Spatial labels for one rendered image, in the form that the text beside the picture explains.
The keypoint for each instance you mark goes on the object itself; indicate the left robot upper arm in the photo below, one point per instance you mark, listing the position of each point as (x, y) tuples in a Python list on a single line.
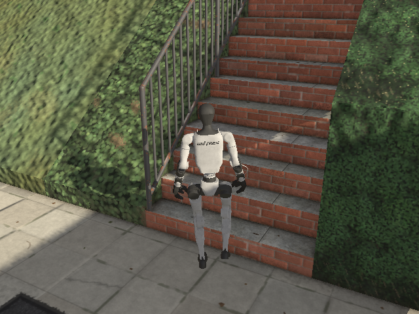
[(184, 150)]

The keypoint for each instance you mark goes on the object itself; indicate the robot right hand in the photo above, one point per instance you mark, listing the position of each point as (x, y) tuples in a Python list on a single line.
[(237, 183)]

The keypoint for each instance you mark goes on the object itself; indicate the robot right forearm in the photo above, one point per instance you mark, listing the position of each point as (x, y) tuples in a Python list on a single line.
[(239, 171)]

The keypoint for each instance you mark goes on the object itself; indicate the robot left hand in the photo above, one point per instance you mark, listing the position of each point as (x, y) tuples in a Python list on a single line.
[(180, 190)]

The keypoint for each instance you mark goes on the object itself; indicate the right robot shin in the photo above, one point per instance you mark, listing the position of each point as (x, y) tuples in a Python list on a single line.
[(226, 227)]

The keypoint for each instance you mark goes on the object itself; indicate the robot left forearm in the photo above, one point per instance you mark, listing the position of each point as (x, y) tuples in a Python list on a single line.
[(179, 176)]

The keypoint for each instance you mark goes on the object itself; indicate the humanoid robot head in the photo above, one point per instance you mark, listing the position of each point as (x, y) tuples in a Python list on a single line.
[(206, 113)]

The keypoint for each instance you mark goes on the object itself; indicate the right robot upper arm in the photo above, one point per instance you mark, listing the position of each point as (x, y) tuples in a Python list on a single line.
[(231, 146)]

